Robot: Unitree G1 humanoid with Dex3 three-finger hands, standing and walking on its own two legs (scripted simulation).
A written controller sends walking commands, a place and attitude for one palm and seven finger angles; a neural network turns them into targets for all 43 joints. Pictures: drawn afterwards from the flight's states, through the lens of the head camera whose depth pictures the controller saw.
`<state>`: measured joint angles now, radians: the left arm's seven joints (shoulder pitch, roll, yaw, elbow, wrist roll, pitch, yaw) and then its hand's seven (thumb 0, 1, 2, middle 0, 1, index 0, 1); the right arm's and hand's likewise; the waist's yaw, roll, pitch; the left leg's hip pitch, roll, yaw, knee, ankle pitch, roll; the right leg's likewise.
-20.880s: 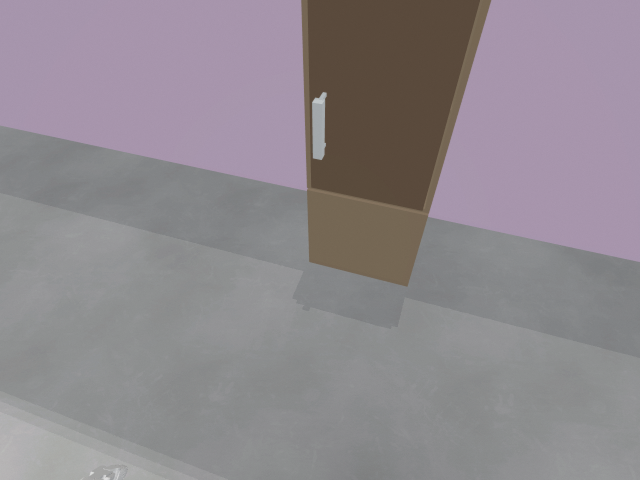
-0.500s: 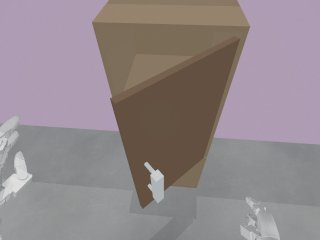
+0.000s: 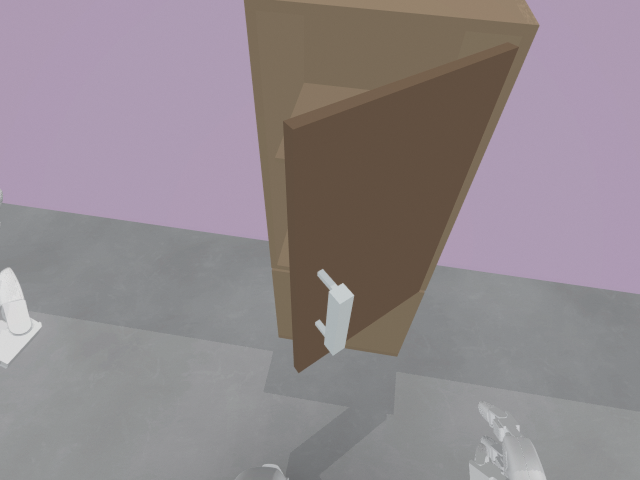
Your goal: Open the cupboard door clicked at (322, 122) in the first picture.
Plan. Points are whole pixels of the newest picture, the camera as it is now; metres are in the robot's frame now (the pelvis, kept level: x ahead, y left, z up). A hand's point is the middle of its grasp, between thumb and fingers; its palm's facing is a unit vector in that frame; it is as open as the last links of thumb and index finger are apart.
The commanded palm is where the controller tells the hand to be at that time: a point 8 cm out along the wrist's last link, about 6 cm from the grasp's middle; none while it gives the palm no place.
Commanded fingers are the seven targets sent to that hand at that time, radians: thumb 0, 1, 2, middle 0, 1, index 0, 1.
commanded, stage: step back with the hand held close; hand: left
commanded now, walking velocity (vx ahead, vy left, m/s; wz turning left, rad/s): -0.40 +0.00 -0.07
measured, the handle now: (329, 312) +0.38 +0.01 -0.08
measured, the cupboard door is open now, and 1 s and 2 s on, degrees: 45 45 45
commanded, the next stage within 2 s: stop stepping back and stand still in 0.44 s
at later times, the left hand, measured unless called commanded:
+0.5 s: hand out of the picture +0.12 +0.25 +0.19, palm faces +0.36 -0.84 -0.41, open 7.4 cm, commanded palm +0.06 +0.29 +0.19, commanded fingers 0.00 0.90 0.90 -0.20 -0.30 -0.20 -0.30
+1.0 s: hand out of the picture +0.05 +0.23 +0.18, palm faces +0.39 -0.83 -0.40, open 7.4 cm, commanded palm +0.00 +0.28 +0.19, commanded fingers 0.00 0.90 0.90 -0.20 -0.30 -0.20 -0.30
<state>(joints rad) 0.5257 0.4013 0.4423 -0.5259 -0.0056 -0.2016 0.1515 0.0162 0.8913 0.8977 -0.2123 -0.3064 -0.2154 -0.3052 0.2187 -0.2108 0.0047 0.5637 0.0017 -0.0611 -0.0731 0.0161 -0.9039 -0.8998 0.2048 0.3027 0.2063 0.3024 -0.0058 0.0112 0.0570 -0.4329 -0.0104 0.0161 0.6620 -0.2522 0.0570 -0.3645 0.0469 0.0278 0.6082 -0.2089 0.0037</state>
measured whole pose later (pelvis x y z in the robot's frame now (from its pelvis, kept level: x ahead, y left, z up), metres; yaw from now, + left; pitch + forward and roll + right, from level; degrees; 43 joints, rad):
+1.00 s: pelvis -0.17 -0.01 +0.01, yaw -5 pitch -1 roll -1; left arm 0.52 0.39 0.39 -0.46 -0.03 -0.22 0.16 0.01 0.89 0.90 -0.21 -0.31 -0.22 -0.31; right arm 0.32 -0.25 -0.03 0.73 0.01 -0.12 -0.09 0.02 -0.91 -0.90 0.20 0.30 0.20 0.30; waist 0.00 -0.01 -0.05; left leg -0.34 -0.01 -0.01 0.59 -0.26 0.02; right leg -0.10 0.02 -0.02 0.54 -0.43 -0.02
